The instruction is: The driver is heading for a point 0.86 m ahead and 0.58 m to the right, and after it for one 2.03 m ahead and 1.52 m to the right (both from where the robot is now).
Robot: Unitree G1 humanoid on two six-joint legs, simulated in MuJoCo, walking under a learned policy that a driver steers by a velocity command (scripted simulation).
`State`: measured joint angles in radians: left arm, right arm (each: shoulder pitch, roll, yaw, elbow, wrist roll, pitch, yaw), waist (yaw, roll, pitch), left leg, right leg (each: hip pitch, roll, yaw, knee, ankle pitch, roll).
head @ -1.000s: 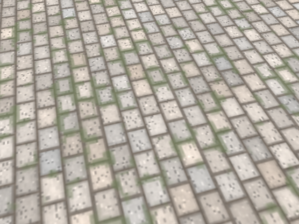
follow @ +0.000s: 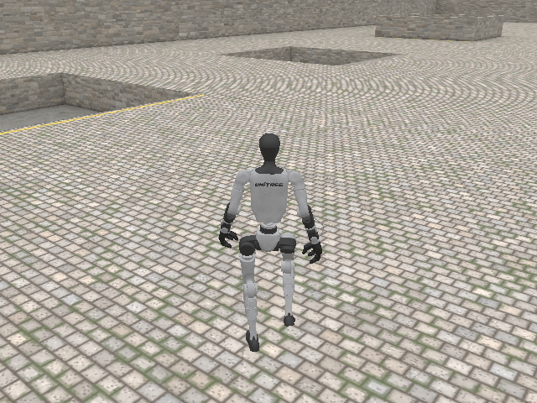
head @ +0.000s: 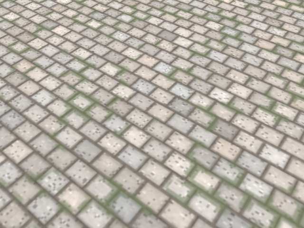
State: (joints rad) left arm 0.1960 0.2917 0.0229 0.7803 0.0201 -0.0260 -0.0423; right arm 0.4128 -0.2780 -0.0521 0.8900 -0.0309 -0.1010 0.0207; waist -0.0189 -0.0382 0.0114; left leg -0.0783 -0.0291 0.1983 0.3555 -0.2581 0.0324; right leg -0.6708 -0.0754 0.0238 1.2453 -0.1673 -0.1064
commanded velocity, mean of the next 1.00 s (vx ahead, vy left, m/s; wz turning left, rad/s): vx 1.00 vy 0.00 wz -0.93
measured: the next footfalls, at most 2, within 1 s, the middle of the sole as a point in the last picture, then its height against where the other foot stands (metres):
right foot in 0.24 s outside the picture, level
left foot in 0.66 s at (172, 154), level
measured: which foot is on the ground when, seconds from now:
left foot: down 0.00-0.24, up 0.26-0.64, down 0.66-1.00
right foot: up 0.00-0.22, down 0.24-0.64, up 0.66-1.00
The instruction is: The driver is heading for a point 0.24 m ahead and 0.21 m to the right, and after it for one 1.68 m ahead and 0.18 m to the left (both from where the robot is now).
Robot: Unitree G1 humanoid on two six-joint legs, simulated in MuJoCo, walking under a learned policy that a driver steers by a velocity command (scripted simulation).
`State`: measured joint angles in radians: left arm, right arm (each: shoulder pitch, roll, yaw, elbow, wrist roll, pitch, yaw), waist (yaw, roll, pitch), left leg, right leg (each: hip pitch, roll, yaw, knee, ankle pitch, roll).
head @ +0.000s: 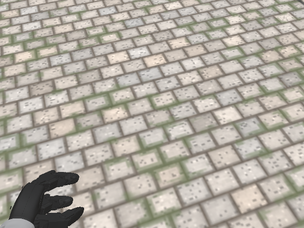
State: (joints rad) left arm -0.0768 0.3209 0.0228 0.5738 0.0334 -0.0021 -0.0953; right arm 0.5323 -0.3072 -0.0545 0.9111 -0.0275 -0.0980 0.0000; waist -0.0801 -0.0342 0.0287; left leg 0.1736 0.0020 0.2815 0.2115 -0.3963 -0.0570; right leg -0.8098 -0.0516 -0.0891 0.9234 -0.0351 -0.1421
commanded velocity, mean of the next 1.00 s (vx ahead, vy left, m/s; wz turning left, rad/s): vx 0.29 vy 0.00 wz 0.33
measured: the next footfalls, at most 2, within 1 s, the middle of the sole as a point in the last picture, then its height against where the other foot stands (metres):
right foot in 0.12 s outside the picture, level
left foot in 0.52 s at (144, 205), level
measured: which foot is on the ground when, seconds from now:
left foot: down 0.00-0.10, up 0.12-0.50, down 0.52-1.00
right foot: up 0.00-0.10, down 0.12-0.52, up 0.54-1.00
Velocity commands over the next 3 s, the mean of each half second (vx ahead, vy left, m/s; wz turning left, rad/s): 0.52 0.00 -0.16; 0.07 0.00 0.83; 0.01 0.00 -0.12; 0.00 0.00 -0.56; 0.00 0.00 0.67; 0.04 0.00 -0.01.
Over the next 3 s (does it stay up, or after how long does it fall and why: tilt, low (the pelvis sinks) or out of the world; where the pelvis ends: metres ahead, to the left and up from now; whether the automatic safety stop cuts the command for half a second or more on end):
stays up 0.54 -0.11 0.02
